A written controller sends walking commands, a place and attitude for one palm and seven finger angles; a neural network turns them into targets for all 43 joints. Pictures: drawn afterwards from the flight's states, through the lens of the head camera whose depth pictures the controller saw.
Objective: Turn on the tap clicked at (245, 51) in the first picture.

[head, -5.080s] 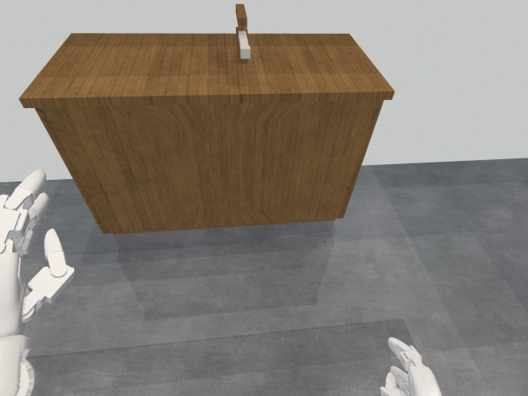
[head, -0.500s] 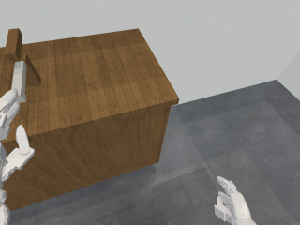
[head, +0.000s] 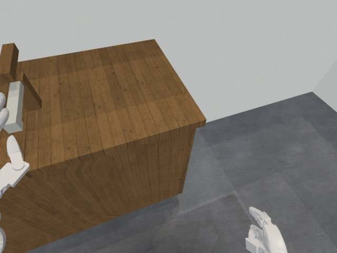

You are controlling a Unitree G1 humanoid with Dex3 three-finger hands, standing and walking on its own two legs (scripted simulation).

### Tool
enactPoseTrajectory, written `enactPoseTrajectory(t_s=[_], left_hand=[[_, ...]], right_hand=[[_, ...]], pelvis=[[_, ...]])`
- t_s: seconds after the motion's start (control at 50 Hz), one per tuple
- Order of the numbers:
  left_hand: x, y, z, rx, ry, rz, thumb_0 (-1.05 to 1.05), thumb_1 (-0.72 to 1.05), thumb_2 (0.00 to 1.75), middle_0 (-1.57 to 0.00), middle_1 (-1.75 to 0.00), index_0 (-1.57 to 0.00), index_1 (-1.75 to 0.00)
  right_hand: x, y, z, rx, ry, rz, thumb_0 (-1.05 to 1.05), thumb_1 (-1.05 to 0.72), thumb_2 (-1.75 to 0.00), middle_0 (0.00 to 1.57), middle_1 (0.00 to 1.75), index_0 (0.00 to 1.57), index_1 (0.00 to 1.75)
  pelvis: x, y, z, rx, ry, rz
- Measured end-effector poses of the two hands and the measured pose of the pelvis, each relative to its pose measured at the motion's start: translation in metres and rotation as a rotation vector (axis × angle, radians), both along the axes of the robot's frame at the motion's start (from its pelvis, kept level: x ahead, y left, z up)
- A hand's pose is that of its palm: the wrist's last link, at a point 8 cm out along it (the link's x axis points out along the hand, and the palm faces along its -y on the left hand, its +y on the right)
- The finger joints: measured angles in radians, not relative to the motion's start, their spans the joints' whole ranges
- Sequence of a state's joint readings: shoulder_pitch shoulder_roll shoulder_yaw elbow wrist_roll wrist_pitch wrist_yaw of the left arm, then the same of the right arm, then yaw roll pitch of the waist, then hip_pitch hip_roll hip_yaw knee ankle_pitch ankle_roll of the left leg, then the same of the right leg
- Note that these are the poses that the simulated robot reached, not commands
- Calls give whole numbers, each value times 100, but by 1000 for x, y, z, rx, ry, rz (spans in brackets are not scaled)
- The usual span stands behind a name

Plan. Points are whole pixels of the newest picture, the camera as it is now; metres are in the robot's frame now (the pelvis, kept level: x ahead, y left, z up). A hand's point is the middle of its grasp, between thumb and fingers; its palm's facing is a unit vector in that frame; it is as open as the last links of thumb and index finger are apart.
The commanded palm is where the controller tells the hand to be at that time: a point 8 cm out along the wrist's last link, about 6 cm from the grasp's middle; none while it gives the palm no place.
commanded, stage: come to a stop and stand still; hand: left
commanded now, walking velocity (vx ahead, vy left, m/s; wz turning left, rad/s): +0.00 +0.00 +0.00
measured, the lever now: (12, 124) +0.34 +0.38 +0.11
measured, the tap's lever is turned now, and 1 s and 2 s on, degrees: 0 0 0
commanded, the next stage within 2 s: look again from close up in 1.14 s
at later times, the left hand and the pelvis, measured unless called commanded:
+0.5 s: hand (22, 139) +0.25 +0.26 +0.19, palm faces +0.43 -0.86 -0.28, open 7.4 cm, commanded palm +0.20 +0.31 +0.20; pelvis +0.04 +0.03 +0.01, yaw +1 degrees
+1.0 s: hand out of the picture +0.30 +0.33 +0.19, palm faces +0.39 -0.85 -0.36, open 7.4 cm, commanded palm +0.24 +0.36 +0.20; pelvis +0.08 +0.09 +0.03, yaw -1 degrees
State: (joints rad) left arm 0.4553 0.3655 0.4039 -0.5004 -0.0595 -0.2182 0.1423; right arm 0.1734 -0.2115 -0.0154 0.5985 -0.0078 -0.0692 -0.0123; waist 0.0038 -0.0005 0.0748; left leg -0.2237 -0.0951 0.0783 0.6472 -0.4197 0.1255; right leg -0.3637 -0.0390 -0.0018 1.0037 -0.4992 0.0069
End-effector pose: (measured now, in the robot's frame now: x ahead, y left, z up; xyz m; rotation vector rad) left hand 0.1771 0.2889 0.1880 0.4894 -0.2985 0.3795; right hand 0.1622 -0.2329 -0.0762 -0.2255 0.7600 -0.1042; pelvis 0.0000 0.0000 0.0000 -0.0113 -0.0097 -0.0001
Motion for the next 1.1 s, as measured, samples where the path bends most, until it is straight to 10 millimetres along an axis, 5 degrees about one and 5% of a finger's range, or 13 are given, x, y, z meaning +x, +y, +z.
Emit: enactPoseTrajectory(t_s=[0.12,0.24,0.46,0.62,0.82,1.1], left_hand=[[23,-10,23,24,3,-45,2,89,90,-21,-30,-21,-30],[23,-6,21,78,46,-35,2,88,89,-22,-31,-22,-30],[29,10,8,-115,-10,21,2,88,90,-22,-31,-22,-30],[51,46,20,-56,-8,14,2,88,90,-22,-31,-22,-30],[72,68,1,-120,114,27,2,89,90,-21,-30,-21,-30],[84,85,10,-92,81,7,2,89,90,-21,-30,-21,-30]], right_hand=[[3,18,3,49,20,23,2,-90,-90,20,30,20,30],[25,19,-10,53,35,45,1,-90,-90,20,30,20,30],[58,21,23,-59,-57,40,2,-90,-90,20,30,20,30],[68,55,36,-34,-82,1,1,-90,-90,20,30,20,30],[76,93,25,-2,-7,31,1,-90,-90,20,30,20,30],[100,103,36,-6,-50,9,1,-90,-90,20,30,21,30]], pelvis=[[14,3,13,5,0,14],[23,3,6,-4,-23,31],[39,23,14,3,-58,10],[53,46,22,-7,-31,-2],[71,74,27,-13,1,-10],[84,89,27,-13,11,-16]])
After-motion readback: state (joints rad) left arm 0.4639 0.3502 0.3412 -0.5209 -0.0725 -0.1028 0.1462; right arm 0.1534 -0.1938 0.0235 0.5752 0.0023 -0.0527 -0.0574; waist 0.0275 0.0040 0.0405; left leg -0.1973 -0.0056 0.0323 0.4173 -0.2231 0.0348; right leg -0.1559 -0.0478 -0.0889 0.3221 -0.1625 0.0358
